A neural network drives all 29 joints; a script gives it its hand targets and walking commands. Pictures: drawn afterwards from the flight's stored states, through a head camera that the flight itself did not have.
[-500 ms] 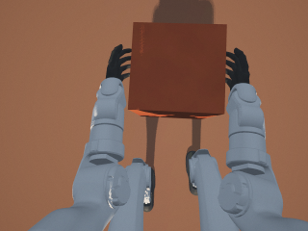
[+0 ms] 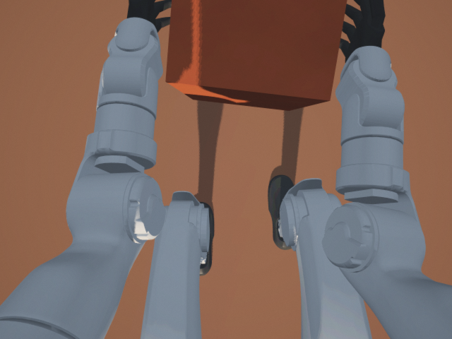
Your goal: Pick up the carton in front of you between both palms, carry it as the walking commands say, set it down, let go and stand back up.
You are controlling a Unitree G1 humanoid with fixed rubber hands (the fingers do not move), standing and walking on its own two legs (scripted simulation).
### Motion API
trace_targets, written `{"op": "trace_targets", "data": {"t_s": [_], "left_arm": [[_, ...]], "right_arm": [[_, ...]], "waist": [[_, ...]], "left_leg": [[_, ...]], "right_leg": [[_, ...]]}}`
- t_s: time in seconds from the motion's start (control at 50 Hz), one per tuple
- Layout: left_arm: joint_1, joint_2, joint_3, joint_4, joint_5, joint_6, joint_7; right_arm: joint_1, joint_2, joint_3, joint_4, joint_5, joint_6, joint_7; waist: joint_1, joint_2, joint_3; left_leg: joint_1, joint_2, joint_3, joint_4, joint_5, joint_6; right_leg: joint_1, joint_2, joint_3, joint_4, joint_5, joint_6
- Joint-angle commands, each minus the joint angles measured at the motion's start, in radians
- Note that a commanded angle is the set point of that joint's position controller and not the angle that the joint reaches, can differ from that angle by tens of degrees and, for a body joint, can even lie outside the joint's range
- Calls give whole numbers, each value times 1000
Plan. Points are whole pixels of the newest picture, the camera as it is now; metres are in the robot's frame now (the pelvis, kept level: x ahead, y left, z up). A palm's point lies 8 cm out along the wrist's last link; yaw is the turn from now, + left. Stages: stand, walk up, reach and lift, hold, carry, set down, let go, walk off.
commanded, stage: set down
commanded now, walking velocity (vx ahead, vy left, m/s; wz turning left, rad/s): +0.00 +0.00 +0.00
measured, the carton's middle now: (250, 38) +0.55 -0.05 -0.21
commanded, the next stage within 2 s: none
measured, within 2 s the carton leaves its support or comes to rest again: rests again in 0.98 s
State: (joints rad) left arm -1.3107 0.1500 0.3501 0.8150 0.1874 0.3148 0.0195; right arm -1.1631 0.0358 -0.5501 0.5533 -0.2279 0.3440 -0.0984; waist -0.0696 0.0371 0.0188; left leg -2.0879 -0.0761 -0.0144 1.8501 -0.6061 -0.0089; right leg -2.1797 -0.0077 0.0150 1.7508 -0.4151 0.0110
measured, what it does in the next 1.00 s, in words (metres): lowers itself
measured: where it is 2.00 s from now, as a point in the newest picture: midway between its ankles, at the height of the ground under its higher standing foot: (242, 237)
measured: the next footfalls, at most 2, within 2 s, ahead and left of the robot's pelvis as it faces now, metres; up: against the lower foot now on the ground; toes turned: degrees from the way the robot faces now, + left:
none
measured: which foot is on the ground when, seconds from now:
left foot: down 0.00-1.00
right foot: down 0.00-1.00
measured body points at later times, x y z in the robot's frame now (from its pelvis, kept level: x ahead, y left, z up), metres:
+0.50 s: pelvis +0.01 +0.01 -0.08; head +0.39 +0.01 +0.15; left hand +0.61 +0.09 -0.26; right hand +0.55 -0.21 -0.24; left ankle +0.07 +0.11 -0.44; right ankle +0.13 -0.13 -0.44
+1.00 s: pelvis +0.00 +0.01 -0.10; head +0.38 +0.02 +0.13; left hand +0.60 +0.08 -0.27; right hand +0.54 -0.22 -0.26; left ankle +0.07 +0.11 -0.44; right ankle +0.13 -0.13 -0.44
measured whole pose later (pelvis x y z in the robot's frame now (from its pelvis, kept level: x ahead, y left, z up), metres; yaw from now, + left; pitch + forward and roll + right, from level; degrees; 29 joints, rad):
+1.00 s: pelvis +0.00 +0.01 -0.10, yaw -1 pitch +39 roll -3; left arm -1.63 0.30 0.14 1.09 0.09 0.24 0.01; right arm -1.49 -0.21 -0.56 0.95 -0.11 0.24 -0.02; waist -0.12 -0.02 0.37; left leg -2.22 -0.12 -0.02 2.23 -0.69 0.00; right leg -2.29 0.00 0.02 2.10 -0.49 0.06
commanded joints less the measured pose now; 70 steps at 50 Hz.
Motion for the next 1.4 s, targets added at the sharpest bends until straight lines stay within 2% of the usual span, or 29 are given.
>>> {"op": "trace_targets", "data": {"t_s": [0.0,0.2,0.22,0.32,0.44,0.5,0.56,0.66,0.74,0.84,1.06,1.16,1.38], "left_arm": [[-554,-863,-404,-3,-141,-34,-256],[-692,-784,-485,16,-225,-55,-227],[-716,-776,-494,2,-233,-60,-222],[-748,-726,-501,36,-234,-86,-206],[-785,-744,-560,-25,-286,-103,-186],[-779,-765,-568,-23,-295,-101,-180],[-769,-770,-553,-3,-288,-104,-179],[-762,-743,-510,58,-268,-113,-183],[-756,-692,-473,113,-240,-115,-187],[-730,-641,-438,156,-201,-109,-197],[-611,-571,-369,235,-115,-92,-205],[-559,-541,-339,264,-72,-77,-206],[-494,-383,-259,307,17,-56,-207]], "right_arm": [[-709,779,531,23,149,-29,237],[-851,665,527,25,220,-58,237],[-820,679,524,46,228,-60,238],[-763,689,434,184,239,-67,265],[-771,699,436,185,291,-77,280],[-772,701,437,187,301,-78,286],[-770,696,423,196,297,-82,287],[-756,664,371,242,263,-91,283],[-750,640,329,286,239,-93,283],[-730,611,286,341,213,-91,288],[-704,548,246,398,206,-100,304],[-693,504,234,413,208,-103,301],[-597,343,117,486,134,-97,280]], "waist": [[-34,1,-1137],[-78,53,-1120],[-68,70,-1105],[-71,133,-953],[-81,164,-1064],[-91,177,-1074],[-101,185,-1017],[-112,172,-870],[-104,163,-761],[-92,156,-637],[-46,105,-453],[-23,100,-386],[-15,107,-245]], "left_leg": [[245,-100,73,-159,229,0],[321,-75,60,-19,278,-5],[318,-75,65,-12,276,-9],[333,-60,43,41,331,-6],[492,-49,12,95,521,-2],[553,-47,-7,119,589,-1],[506,-55,-5,126,553,0],[349,-63,14,130,418,4],[257,-60,28,124,303,8],[192,-54,30,121,221,16],[186,-38,-2,133,216,34],[194,-32,-13,137,212,39],[212,-13,-32,128,143,39]], "right_leg": [[937,123,-72,-4,334,32],[864,97,-97,147,373,24],[863,99,-93,157,376,20],[710,97,-92,225,378,17],[646,90,-107,277,460,17],[560,89,-115,287,453,21],[520,91,-112,288,434,20],[517,92,-104,295,384,18],[513,91,-99,297,315,19],[481,89,-89,292,240,14],[404,88,-78,306,185,14],[365,88,-76,313,153,17],[304,83,-80,322,58,23]]}}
